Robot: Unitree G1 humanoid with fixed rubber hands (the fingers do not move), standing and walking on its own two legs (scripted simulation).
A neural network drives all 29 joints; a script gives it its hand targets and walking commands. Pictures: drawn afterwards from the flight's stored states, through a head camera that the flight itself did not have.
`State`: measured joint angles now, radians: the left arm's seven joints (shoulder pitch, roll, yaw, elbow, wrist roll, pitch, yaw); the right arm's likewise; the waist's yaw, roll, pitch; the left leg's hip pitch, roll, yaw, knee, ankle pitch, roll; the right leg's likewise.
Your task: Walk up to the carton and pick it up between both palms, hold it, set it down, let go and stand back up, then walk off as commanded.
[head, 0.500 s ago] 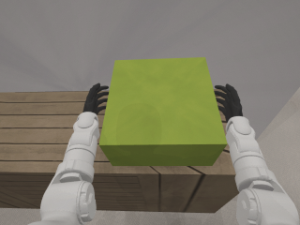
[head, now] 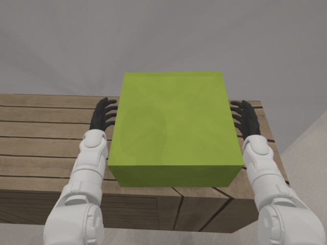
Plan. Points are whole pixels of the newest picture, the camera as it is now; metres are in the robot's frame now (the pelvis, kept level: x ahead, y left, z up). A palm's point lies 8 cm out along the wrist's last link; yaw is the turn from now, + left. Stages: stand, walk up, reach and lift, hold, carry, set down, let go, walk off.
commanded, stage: set down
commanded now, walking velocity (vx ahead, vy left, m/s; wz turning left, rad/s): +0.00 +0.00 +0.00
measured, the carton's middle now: (173, 126) +0.44 +0.00 -0.01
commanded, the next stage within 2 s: none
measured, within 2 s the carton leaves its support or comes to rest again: rests again in 1.00 s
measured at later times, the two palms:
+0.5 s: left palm (116, 135) +0.39 +0.15 +0.03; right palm (262, 144) +0.37 -0.24 +0.01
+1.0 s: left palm (111, 131) +0.41 +0.17 +0.01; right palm (251, 139) +0.39 -0.22 +0.00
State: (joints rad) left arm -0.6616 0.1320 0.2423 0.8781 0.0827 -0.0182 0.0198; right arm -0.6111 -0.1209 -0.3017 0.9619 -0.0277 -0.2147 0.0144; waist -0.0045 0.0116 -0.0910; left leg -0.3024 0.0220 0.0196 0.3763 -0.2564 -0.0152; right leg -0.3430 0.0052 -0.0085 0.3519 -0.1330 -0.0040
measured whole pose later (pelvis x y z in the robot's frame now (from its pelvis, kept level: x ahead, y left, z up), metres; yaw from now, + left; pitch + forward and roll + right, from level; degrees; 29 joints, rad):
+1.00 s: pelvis +0.00 -0.02 +0.00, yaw +0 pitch +14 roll -1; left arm -0.83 0.18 0.24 1.33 0.08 -0.32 0.04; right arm -0.72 -0.13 -0.47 1.24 -0.15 -0.40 0.04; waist 0.00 0.02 -0.07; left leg -0.36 0.02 0.02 0.38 -0.25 -0.01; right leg -0.39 0.00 -0.01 0.34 -0.18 0.01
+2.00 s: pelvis -0.01 -0.02 -0.01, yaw +0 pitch +18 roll -1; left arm -0.86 0.18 0.31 1.37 0.09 -0.48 -0.01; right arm -0.73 -0.14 -0.49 1.23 -0.19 -0.53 0.03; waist 0.00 0.01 -0.06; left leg -0.46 0.02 0.02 0.38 -0.23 -0.01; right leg -0.49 0.00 -0.01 0.34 -0.16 0.01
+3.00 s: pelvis -0.01 +0.00 -0.02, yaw -1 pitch +28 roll -2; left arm -0.89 0.17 0.07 1.45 -0.10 -0.48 0.11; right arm -0.87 -0.29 -0.14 1.63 0.13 -0.62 0.02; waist 0.00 0.02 -0.21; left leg -0.76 0.02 0.02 0.55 -0.24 -0.01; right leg -0.71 0.00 -0.01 0.36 -0.12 0.02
